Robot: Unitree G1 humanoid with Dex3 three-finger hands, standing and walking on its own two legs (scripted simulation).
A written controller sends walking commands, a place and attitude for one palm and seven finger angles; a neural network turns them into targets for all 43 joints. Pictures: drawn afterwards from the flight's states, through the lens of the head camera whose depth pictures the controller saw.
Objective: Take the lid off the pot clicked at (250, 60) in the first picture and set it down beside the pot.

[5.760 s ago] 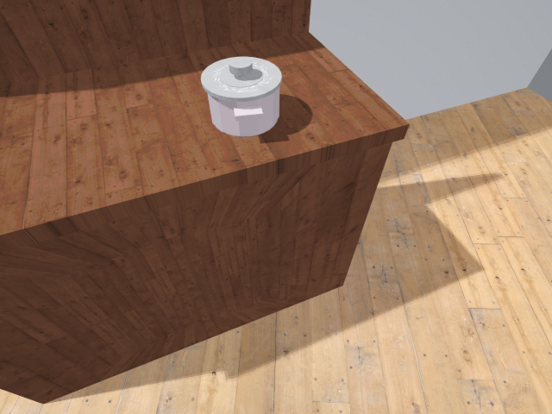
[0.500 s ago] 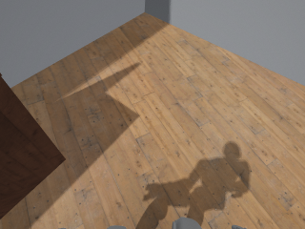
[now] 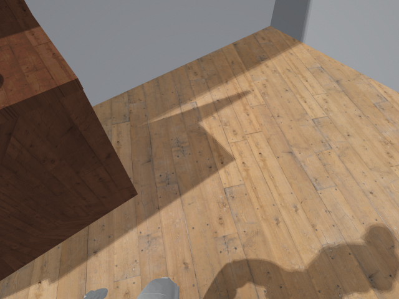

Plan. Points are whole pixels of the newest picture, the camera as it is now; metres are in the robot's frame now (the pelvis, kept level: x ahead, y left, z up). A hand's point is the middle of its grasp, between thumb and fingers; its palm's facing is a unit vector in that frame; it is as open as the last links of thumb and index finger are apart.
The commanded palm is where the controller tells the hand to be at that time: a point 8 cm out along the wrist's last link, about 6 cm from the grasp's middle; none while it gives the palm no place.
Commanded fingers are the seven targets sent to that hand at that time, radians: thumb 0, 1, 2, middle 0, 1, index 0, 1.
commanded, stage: turn to face it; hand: left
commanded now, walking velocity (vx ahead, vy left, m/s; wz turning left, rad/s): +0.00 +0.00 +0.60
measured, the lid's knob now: out of the picture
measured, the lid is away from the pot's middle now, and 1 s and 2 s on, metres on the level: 0.00 0.00 0.00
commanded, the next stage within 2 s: take the last steps up to it in 0.94 s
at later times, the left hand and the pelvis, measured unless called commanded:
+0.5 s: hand out of the picture +0.07 +0.26 -0.15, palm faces +0.31 -0.91 -0.30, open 7.4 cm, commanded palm none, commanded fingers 0.00 0.90 0.90 -0.20 -0.30 -0.20 -0.30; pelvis +0.03 +0.01 +0.00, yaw +18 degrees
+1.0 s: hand out of the picture -0.06 +0.20 -0.19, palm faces +0.55 -0.80 -0.24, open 7.4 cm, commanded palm none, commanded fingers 0.00 0.90 0.90 -0.20 -0.30 -0.20 -0.30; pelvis +0.04 +0.02 -0.01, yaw +31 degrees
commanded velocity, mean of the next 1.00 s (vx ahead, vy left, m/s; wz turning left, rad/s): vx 0.00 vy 0.00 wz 0.46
